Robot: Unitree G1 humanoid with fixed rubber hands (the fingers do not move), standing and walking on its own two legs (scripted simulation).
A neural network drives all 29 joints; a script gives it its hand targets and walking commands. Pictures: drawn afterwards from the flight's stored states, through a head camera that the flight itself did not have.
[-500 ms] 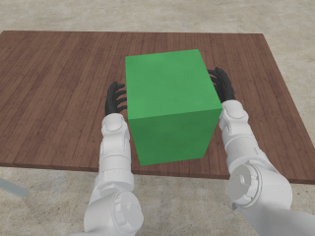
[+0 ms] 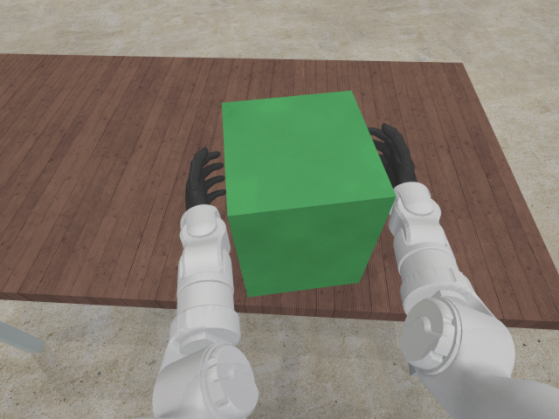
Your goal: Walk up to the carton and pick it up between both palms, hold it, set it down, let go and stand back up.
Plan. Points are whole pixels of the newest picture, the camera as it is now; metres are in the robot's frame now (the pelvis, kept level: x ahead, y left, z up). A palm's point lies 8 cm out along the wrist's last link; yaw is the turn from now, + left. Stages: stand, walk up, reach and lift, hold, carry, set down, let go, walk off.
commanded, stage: set down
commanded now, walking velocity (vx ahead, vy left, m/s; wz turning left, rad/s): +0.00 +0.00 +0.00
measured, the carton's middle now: (296, 200) +0.43 +0.04 +0.03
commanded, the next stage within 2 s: none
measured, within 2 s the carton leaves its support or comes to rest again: neither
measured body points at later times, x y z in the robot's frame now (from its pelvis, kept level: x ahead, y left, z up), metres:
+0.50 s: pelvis -0.01 +0.00 -0.01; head +0.06 +0.00 +0.44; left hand +0.40 +0.19 +0.06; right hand +0.47 -0.10 +0.07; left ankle +0.01 +0.16 -0.75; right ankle -0.03 -0.10 -0.75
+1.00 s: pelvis -0.02 -0.01 -0.01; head +0.05 -0.02 +0.43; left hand +0.36 +0.20 +0.03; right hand +0.46 -0.15 +0.06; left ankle +0.01 +0.16 -0.75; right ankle -0.03 -0.10 -0.75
